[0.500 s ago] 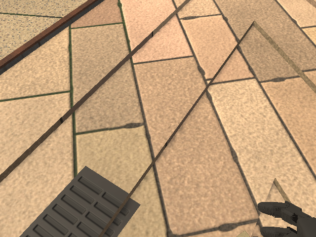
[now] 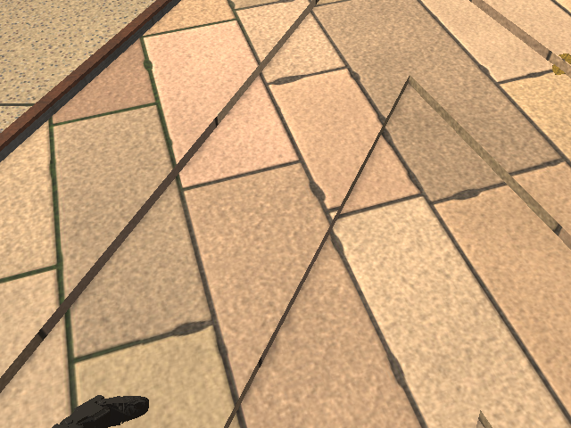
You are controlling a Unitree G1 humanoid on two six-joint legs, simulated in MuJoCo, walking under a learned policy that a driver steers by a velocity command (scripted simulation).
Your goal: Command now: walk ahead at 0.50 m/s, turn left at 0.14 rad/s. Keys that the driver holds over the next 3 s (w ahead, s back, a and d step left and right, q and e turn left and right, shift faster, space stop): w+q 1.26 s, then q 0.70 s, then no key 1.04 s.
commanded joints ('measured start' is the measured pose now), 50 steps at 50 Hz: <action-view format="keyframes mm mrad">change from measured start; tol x32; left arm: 1 409 274 96 18 14 -3 17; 32 5 130 31 10 -16 -53 25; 44 633 92 74 281 2 44 4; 50 104 71 -4 183 27 13 28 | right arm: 1 33 -13 22 -96 -3 -39 2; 20 -405 14 13 -241 -2 16 57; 28 72 -173 -107 -114 4 48 28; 50 -234 11 2 -324 7 55 -20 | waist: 1 194 -279 -373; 19 169 -39 109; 28 -102 161 -250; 44 370 -122 -27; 50 8 -68 229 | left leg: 1 -660 -50 -84 703 -141 34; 21 -682 58 30 190 295 58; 26 1 -129 134 86 334 198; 28 520 120 -311 -40 388 358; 36 -200 69 -339 -207 244 294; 42 -582 9 -258 145 -53 170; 45 -1033 -170 -247 1279 -338 107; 50 -1039 29 -177 1408 76 -2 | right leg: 1 866 -407 695 -158 -163 -257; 7 357 -235 190 -336 14 -140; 19 523 -267 -120 -355 281 -101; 25 523 -224 -209 94 1025 -23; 29 -149 -28 91 843 -436 66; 44 716 -113 108 78 -190 111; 46 430 -498 927 -295 -306 -156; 50 36 -304 388 -283 -462 -75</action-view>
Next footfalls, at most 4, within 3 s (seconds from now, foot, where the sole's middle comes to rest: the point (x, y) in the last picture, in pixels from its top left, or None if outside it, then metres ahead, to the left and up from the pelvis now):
0.46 left None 0.41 0.17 -0.73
0.90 right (303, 385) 0.57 -0.04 -0.76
1.28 left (138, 361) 0.65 0.34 -0.73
1.70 right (147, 268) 0.91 0.34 -0.73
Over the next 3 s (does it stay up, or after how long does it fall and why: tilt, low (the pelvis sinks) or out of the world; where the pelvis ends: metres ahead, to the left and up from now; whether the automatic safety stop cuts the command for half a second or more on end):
stays up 0.73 0.36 0.05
